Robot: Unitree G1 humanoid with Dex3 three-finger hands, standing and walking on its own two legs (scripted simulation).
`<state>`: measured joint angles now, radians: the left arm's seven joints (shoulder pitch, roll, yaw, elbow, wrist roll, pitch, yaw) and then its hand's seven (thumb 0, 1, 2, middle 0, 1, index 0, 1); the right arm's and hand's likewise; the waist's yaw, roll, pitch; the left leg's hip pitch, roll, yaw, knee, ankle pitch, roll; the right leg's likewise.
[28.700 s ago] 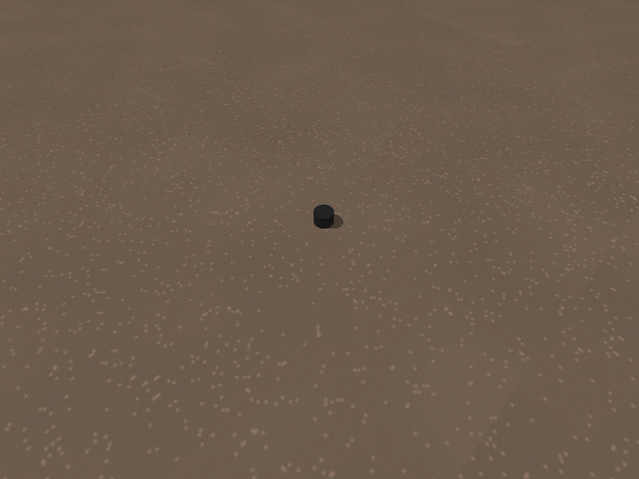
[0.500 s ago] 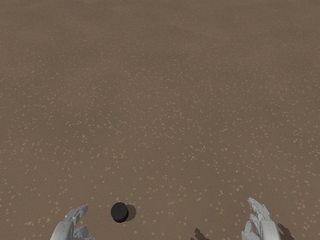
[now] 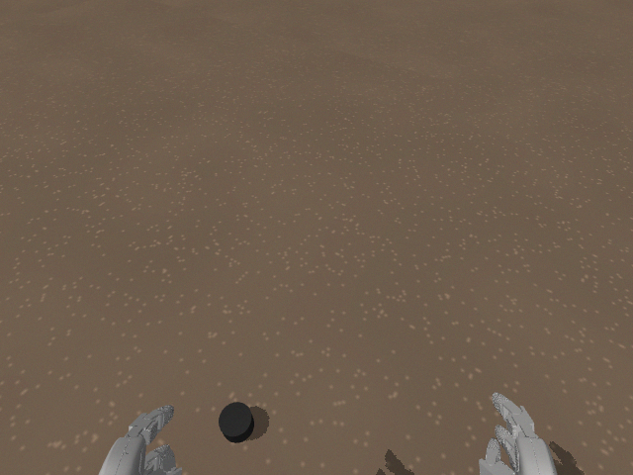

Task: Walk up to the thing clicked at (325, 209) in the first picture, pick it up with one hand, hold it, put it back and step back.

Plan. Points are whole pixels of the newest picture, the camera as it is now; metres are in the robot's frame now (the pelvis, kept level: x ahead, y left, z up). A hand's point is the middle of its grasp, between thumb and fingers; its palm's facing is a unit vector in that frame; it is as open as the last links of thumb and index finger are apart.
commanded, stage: home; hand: left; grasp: from above
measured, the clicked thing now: (236, 422) +0.41 +0.23 -0.68
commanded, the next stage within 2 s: stand in 0.20 s
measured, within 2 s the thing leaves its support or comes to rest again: neither
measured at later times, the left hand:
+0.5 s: hand out of the picture +0.13 +0.22 -0.09, palm faces +0.03 -0.94 -0.33, open 7.4 cm
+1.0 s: hand out of the picture +0.02 +0.24 -0.10, palm faces +0.05 -0.95 -0.32, open 7.4 cm
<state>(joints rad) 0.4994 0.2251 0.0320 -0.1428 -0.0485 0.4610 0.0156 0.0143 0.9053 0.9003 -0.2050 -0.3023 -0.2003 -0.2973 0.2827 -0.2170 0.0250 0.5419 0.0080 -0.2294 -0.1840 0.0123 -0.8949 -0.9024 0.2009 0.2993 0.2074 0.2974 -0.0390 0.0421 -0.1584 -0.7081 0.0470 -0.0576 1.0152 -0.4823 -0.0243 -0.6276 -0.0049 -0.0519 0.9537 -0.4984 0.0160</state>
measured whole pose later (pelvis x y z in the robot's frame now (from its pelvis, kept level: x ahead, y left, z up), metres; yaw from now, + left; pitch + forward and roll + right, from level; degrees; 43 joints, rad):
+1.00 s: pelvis -0.01 +0.01 +0.06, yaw +1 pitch -4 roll +0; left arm 0.19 0.28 0.04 1.10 0.04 0.01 0.03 0.01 0.90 0.90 -0.21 -0.30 -0.20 -0.30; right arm 0.15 -0.28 -0.03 1.09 -0.02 0.00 -0.02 0.01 -0.90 -0.90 0.20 0.30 0.21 0.30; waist 0.02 0.01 0.07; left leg -0.17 0.00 -0.03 0.45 -0.21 -0.01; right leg -0.11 -0.05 -0.05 0.43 -0.25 0.03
